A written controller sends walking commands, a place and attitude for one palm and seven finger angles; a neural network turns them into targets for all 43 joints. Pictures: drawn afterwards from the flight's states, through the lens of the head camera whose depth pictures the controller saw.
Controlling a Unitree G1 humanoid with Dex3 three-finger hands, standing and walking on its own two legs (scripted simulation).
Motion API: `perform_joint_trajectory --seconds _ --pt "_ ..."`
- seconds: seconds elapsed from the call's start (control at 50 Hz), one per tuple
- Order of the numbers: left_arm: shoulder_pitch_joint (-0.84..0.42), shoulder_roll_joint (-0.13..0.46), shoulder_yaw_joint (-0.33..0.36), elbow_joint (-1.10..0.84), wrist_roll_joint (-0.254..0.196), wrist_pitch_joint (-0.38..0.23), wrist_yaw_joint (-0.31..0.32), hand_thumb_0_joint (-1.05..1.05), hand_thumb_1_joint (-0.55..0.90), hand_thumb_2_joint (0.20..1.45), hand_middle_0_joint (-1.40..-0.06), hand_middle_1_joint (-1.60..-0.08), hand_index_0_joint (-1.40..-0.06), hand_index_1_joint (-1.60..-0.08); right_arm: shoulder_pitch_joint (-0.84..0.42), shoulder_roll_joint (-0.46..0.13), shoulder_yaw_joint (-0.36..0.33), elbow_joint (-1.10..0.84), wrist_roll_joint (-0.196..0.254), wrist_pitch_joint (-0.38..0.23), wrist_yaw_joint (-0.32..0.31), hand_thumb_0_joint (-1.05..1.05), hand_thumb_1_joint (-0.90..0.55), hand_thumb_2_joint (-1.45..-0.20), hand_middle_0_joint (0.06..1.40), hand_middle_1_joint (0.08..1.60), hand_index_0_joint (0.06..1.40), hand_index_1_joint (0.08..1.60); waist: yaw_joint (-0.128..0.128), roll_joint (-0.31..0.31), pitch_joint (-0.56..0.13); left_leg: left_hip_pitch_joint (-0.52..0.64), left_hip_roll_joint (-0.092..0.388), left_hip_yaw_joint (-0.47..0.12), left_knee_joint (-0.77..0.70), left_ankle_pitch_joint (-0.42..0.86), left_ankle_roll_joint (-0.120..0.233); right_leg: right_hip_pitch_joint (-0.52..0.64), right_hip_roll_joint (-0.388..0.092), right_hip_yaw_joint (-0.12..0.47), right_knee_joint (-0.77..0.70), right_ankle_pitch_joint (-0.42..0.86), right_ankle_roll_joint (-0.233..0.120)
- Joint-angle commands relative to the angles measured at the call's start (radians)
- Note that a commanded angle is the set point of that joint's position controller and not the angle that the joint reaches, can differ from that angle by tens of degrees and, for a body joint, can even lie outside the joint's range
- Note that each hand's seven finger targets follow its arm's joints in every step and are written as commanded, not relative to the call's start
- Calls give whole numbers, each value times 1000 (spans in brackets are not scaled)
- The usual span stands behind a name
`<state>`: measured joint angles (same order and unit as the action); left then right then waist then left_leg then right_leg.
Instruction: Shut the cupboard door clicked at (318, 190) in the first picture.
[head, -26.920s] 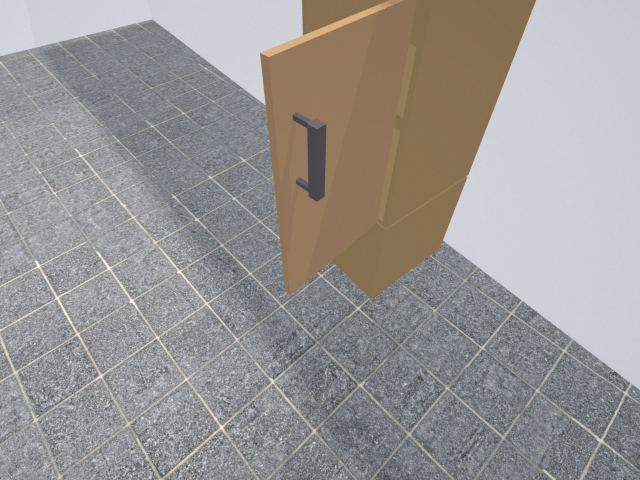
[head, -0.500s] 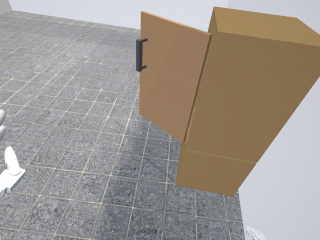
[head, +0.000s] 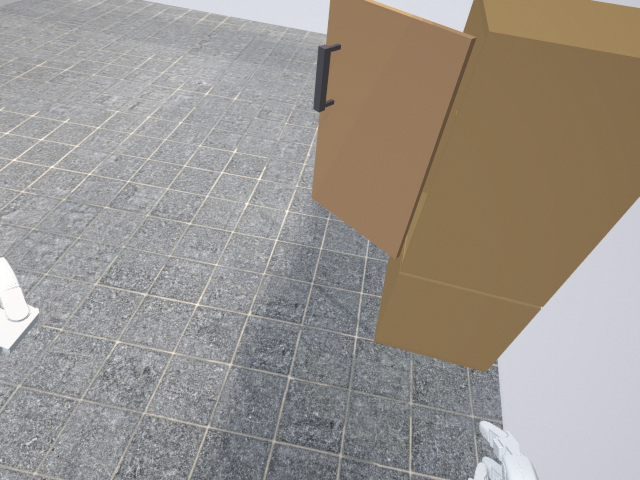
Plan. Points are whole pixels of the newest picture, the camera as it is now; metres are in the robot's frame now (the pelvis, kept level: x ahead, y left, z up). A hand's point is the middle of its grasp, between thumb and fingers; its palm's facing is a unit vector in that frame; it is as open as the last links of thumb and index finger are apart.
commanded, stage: stop stepping back and stand still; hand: left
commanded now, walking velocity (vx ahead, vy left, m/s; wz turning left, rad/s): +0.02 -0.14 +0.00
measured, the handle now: (327, 78) +0.97 +0.02 +0.08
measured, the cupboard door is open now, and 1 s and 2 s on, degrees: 59 59 59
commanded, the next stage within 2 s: let the arm hang, fingers relaxed in 0.54 s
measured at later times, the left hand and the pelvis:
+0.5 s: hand (65, 274) +0.26 +0.27 +0.17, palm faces +0.41 -0.80 -0.44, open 7.4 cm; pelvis +0.05 +0.01 +0.01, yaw -2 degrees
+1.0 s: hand out of the picture +0.06 +0.19 -0.16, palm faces +0.01 -0.98 -0.18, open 7.0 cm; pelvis +0.02 +0.01 +0.02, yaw -1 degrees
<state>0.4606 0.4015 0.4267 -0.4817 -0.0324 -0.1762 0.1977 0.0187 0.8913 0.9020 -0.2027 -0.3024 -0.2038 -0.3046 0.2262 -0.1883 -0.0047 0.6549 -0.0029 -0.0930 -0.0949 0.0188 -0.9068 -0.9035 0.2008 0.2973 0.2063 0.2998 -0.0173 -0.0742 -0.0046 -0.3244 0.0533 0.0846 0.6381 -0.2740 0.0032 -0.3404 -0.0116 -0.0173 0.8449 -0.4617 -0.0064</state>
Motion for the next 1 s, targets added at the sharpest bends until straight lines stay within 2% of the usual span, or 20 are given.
perform_joint_trajectory --seconds 0.0,0.04,0.06,0.12,0.14,0.16,0.18,0.22,0.26,0.28,0.32,0.34,0.44,0.6,0.62,0.64,0.66,0.74,0.94,0.98 --pt "42 209 135 -303 -7 -77 -4 0 900 900 -200 -300 -200 -300 -84 -122 -27 -160 -2 -66 25 0 -900 -900 200 300 200 300 11 293 -48 58 246 -256 -340 -13 125 -12 -4 -22 -109 46 10" --pt "73 198 134 -267 -8 -62 -6 0 900 900 -200 -300 -200 -300 -78 -134 -24 -173 3 -57 30 0 -900 -900 200 300 200 300 16 284 -51 -58 188 -134 -283 -84 71 174 30 -71 -283 172 14" --pt "87 205 139 -231 -5 -55 -9 0 900 900 -200 -300 -200 -300 -77 -132 -19 -177 7 -54 33 0 -900 -900 200 300 200 300 14 258 -47 -103 152 -96 -264 -141 50 229 27 -54 -344 186 8" --pt "28 212 147 -166 -13 -48 -8 0 900 900 -200 -300 -200 -300 -67 -126 -20 -176 2 -39 30 0 -900 -900 200 300 200 300 5 107 -7 -132 39 -32 -135 -213 13 146 -74 172 -462 134 -54" --pt "46 196 129 -151 -16 -40 -7 0 900 900 -200 -300 -200 -300 -53 -118 -28 -170 9 -33 32 0 -900 -900 200 300 200 300 5 -5 -21 -87 3 -24 -14 -161 1 85 -141 300 -538 66 -85" --pt "45 210 133 -146 -15 -33 -1 0 900 900 -200 -300 -200 -300 -51 -120 -29 -163 9 -24 35 0 -900 -900 200 300 200 300 2 -64 -34 -97 -6 -32 60 -113 -9 102 -210 374 -583 90 -125" --pt "28 196 109 -153 -11 -35 2 0 900 900 -200 -300 -200 -300 -57 -110 -23 -163 11 -19 38 0 -900 -900 200 300 200 300 -1 -82 -37 -112 -11 -55 87 -97 -13 140 -244 375 -577 173 -151" --pt "6 199 110 -156 -2 -48 8 0 900 900 -200 -300 -200 -300 -67 -112 -18 -156 11 -16 34 0 -900 -900 200 300 200 300 1 -60 -63 -75 -6 -78 -6 -89 -6 190 -227 267 -512 335 -137" --pt "10 210 116 -179 2 -54 9 0 900 900 -200 -300 -200 -300 -86 -122 -22 -156 11 -17 21 0 -900 -900 200 300 200 300 4 32 -92 53 -1 -81 -163 95 4 176 -154 158 -427 426 -76" --pt "20 198 107 -188 -1 -60 5 0 900 900 -200 -300 -200 -300 -91 -126 -25 -160 10 -16 16 0 -900 -900 200 300 200 300 10 76 -106 89 33 -108 -198 195 13 179 -105 112 -399 428 -42" --pt "23 190 96 -206 1 -65 -3 0 900 900 -200 -300 -200 -300 -109 -130 -19 -173 10 -13 12 0 -900 -900 200 300 200 300 16 206 -83 71 91 -178 -256 269 33 175 -34 58 -366 401 -5" --pt "10 200 103 -221 4 -71 -4 0 900 900 -200 -300 -200 -300 -110 -125 -16 -174 10 -14 11 0 -900 -900 200 300 200 300 19 218 -73 48 105 -191 -266 286 37 195 -22 35 -362 411 3" --pt "57 184 103 -205 -3 -76 -7 0 900 900 -200 -300 -200 -300 -89 -129 -28 -185 17 -16 16 0 -900 -900 200 300 200 300 15 180 -123 35 59 -126 -210 305 11 274 -43 65 -383 535 -12" --pt "94 180 111 -177 -16 -61 -9 0 900 900 -200 -300 -200 -300 -90 -128 -27 -204 19 3 15 0 -900 -900 200 300 200 300 10 142 -121 21 51 -113 -217 256 4 270 -51 78 -397 558 -12" --pt "-7 14 -345 545 55 77 -160 0 900 900 -200 -300 -200 -300 -183 -296 -61 -29 27 -69 108 0 -900 -900 200 300 200 300 -17 136 -8 7 53 -97 -64 409 5 95 -130 8 -303 687 -24" --pt "-24 6 -316 580 50 152 -183 0 900 900 -200 -300 -200 -300 -98 -278 -76 -10 14 -24 109 0 -900 -900 200 300 200 300 -10 151 -86 81 63 -102 -98 411 -7 64 -118 66 -330 586 -40" --pt "-58 -15 -330 612 58 160 -191 0 900 900 -200 -300 -200 -300 -61 -262 -73 1 3 -8 106 0 -900 -900 200 300 200 300 -4 102 -107 82 73 -113 -95 421 9 64 -95 39 -313 517 -39" --pt "-177 11 -354 849 58 161 -195 0 900 900 -200 -300 -200 -300 -88 -268 -42 22 -13 42 100 0 -900 -900 200 300 200 300 11 -72 -71 25 72 -185 -156 310 46 106 -84 53 -336 387 -37" --pt "-178 -82 -384 1369 48 170 -174 0 900 900 -200 -300 -200 -300 -16 -129 -4 246 -24 95 83 0 -900 -900 200 300 200 300 13 185 -21 81 23 -149 -280 51 22 156 -96 101 -504 213 -42" --pt "-167 -79 -388 1423 45 169 -174 0 900 900 -200 -300 -200 -300 16 -118 -5 284 -20 98 79 0 -900 -900 200 300 200 300 12 196 -10 75 28 -149 -292 22 22 168 -94 96 -527 205 -43"
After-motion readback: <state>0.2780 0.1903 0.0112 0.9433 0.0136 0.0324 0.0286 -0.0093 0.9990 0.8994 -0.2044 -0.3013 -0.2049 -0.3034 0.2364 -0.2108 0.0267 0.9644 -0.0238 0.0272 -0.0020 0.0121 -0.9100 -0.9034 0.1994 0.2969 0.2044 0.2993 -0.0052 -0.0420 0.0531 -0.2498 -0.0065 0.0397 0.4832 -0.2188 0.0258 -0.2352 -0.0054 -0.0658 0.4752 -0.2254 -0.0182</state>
